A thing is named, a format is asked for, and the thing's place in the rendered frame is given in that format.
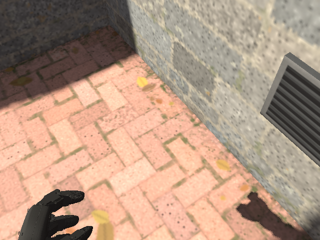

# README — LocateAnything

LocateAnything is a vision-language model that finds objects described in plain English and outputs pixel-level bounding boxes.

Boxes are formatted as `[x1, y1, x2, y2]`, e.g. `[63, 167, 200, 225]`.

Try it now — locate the left robot hand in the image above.
[18, 189, 93, 240]

